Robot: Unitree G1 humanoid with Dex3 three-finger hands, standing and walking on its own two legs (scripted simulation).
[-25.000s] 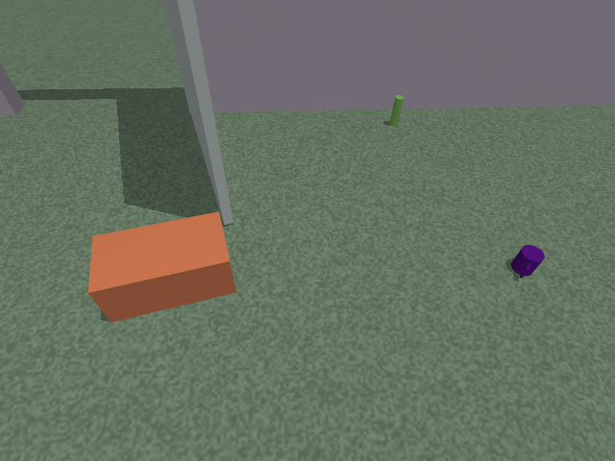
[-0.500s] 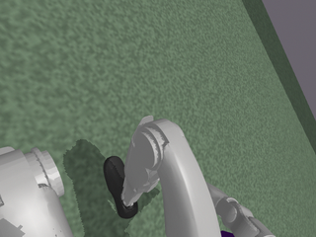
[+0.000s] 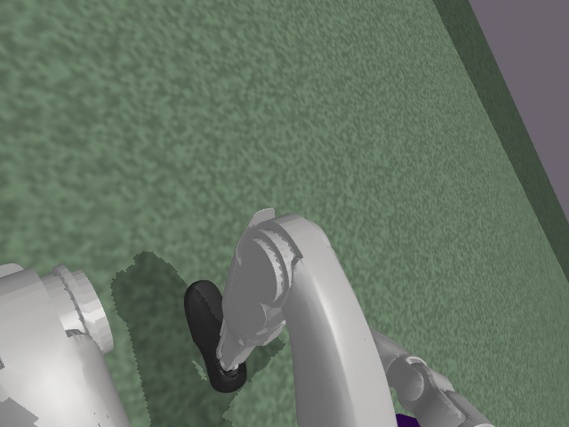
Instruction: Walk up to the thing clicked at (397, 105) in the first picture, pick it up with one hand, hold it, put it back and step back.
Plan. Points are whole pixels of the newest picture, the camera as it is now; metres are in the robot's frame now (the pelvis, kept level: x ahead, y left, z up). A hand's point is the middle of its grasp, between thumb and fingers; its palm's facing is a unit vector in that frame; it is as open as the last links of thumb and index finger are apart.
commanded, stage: withdraw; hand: left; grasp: from the side
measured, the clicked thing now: out of the picture +0.46 +0.32 -0.22
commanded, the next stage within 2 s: rise in 0.16 s
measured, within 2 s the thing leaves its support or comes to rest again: neither
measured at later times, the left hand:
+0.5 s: hand out of the picture +0.41 +0.38 -0.07, palm faces +0.28 -0.93 -0.24, open 17.2 cm
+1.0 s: hand out of the picture +0.28 +0.33 +0.11, palm faces +0.30 -0.85 -0.44, open 17.1 cm
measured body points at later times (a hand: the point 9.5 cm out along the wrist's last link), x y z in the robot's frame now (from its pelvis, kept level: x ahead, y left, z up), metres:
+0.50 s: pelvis +0.01 +0.00 +0.03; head +0.21 +0.15 +0.41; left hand +0.39 +0.43 -0.06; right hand +0.18 -0.25 -0.04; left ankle +0.08 +0.12 -0.27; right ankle +0.15 -0.12 -0.27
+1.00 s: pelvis +0.04 -0.02 +0.22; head +0.21 +0.06 +0.63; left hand +0.26 +0.37 +0.14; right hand +0.26 -0.22 +0.10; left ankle +0.08 +0.12 -0.27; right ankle +0.15 -0.12 -0.27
